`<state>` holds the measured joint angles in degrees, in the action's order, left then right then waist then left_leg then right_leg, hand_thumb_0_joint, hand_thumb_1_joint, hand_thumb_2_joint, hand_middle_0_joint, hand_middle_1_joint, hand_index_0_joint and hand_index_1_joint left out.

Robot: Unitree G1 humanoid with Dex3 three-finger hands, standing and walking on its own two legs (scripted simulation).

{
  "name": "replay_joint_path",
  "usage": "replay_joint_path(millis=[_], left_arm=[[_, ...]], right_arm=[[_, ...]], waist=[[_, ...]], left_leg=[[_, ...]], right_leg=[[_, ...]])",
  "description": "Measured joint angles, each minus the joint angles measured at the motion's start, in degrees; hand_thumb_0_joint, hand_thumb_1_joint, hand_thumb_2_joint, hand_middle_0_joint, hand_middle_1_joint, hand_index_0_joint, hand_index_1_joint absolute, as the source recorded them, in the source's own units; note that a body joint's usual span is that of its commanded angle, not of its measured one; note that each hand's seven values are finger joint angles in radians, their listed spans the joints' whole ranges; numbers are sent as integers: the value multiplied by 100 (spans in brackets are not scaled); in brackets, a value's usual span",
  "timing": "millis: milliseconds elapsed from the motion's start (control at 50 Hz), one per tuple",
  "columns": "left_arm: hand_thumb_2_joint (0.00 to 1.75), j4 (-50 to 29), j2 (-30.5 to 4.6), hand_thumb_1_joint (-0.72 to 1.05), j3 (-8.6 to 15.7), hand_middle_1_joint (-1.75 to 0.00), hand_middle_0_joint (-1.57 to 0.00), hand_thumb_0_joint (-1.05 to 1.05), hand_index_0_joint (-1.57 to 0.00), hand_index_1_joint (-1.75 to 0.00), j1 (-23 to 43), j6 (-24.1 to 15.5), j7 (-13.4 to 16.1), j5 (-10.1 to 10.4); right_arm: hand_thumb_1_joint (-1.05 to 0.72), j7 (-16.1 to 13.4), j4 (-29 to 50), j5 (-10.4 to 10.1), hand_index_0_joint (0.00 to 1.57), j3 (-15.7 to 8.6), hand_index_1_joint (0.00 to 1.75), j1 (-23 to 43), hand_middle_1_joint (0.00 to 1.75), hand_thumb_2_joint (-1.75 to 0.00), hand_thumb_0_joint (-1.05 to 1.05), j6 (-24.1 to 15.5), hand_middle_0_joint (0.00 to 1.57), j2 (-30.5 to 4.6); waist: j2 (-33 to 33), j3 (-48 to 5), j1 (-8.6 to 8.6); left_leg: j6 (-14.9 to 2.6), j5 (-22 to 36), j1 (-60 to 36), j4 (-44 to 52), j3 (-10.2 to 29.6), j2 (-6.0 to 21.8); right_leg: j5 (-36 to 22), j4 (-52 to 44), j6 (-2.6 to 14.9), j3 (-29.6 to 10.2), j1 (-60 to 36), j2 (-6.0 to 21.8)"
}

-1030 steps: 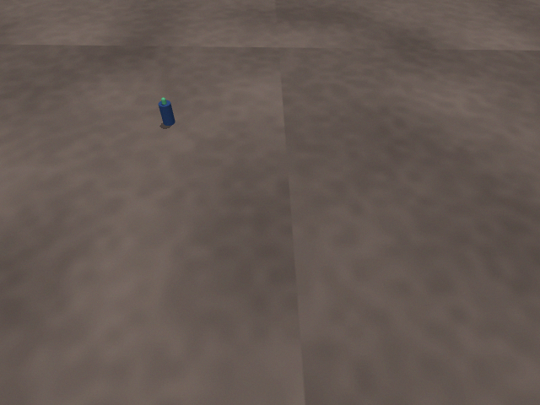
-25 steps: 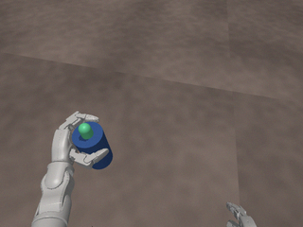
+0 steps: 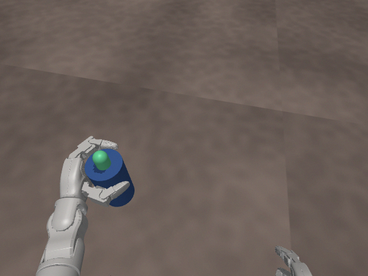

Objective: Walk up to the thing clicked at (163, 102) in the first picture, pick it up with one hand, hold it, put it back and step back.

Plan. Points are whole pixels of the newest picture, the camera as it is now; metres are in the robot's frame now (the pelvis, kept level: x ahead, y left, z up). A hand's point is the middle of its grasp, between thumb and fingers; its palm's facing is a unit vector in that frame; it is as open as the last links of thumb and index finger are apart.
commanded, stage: hold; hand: left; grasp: from the side
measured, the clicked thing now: (110, 175) +0.33 +0.16 +0.04
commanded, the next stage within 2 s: crouch in 0.72 s
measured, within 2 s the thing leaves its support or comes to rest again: neither
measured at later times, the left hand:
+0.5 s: hand (107, 168) +0.33 +0.17 +0.06, palm faces +0.06 -1.00 +0.00, open 10.2 cm
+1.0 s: hand (108, 171) +0.33 +0.17 +0.04, palm faces +0.07 -1.00 +0.01, open 10.2 cm
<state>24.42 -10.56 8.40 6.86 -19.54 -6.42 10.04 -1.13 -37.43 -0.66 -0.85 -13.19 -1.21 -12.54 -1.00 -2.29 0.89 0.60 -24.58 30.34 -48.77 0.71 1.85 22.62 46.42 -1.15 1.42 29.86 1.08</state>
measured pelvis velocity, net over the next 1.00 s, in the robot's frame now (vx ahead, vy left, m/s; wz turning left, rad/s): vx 0.00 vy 0.00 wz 0.00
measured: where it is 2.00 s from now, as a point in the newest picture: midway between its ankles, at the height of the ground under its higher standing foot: outside the picture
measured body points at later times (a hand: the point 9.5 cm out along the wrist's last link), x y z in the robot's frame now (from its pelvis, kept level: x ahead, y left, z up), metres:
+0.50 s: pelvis +0.00 +0.00 +0.00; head +0.04 +0.00 +0.45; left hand +0.32 +0.22 +0.06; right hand +0.14 -0.25 -0.11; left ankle +0.00 +0.12 -0.70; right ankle +0.01 -0.13 -0.70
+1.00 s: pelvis +0.00 +0.00 +0.00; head +0.05 +0.01 +0.45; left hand +0.32 +0.22 +0.04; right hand +0.14 -0.24 -0.11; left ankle +0.00 +0.12 -0.70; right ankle +0.01 -0.13 -0.70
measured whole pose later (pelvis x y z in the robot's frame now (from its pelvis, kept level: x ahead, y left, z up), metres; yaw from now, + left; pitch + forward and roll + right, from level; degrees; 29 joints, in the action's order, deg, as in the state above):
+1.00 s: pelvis +0.00 +0.00 +0.00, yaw +0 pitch +7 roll -1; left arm 27.4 -9.9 8.4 8.6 -20.7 -5.4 10.1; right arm -0.6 -37.6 -0.4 -1.1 -13.2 -1.5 -12.6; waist -1.0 -2.9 1.1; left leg 0.4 -25.2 32.3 -50.0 0.8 1.7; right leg 23.1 47.2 -1.4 1.5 31.5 1.2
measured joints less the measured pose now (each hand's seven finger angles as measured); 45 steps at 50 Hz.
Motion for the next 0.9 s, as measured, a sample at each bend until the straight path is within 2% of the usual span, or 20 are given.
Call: replay_joint_path(millis=[240, 460, 640, 780, 900], left_arm=[[105, 13, 42, -42, -11, -104, -70, -2, -72, -106, 52, -64, -43, 58], [106, 3, 6, -42, 20, -104, -70, -2, -72, -106, 91, -27, 53, 30], [106, -68, 47, -42, -99, -104, -70, -2, -72, -105, -8, 35, 33, 19], [106, 4, 41, -42, -4, -104, -70, -2, -72, -105, 70, 7, 79, -6], [105, -6, -10, -42, -45, -104, -70, -2, -72, -105, 63, -9, 26, -9]], right_arm=[[-91, -11, -19, 0, 20, 1, 30, 6, 30, -90, 1, -47, 20, -16], [-92, -30, -7, -15, 20, 13, 30, 8, 30, -90, 1, -46, 20, 1], [-92, -3, -36, -15, 20, -16, 30, -29, 30, -90, 1, -34, 20, -16], [-92, 7, -8, 2, 20, -1, 30, 4, 30, -90, 1, -9, 20, 11], [-91, 6, -10, 7, 20, -6, 30, -13, 30, -90, 1, -13, 20, 3]], waist=[[-21, -5, 8], [11, 11, 7], [-26, -55, -8], [6, -15, 8], [2, 0, 10]], left_leg=[[4, -6, 49, -28, 10, 8], [0, -20, 4, 7, 2, 3], [-10, -58, -35, 9, 6, -1], [-12, -52, -10, -4, 1, 3], [-17, -38, -3, 0, 11, -3]], right_leg=[[4, 20, 3, 8, 44, -9], [16, -14, -1, 0, 2, -4], [43, -40, -13, 6, -52, 0], [36, -24, -14, -1, -22, -5], [17, -45, -19, 9, -29, 0]])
